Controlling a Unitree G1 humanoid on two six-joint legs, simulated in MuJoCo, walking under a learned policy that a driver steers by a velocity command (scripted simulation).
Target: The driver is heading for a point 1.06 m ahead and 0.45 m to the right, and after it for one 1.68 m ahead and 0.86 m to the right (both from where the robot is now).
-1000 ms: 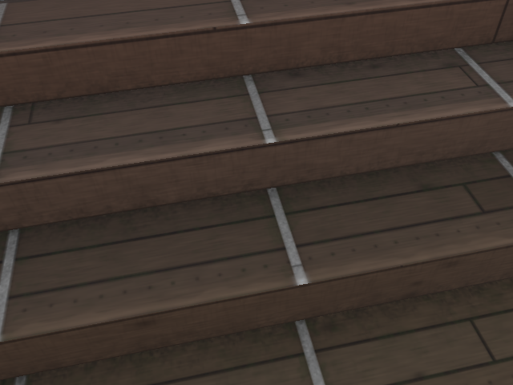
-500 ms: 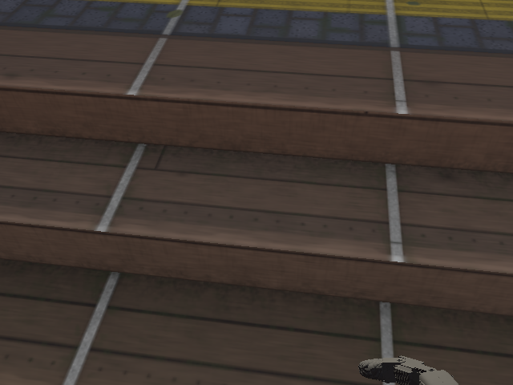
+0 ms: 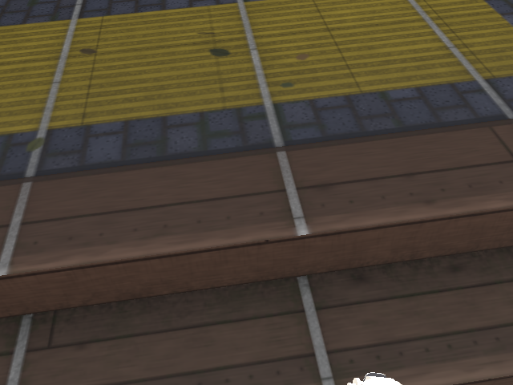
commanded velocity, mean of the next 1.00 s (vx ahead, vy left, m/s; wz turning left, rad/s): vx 0.50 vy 0.00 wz -0.57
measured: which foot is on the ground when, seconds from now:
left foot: down 0.00-0.08, up 0.10-0.58, down 0.60-1.00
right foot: up 0.00-0.04, down 0.06-0.64, up 0.66-1.00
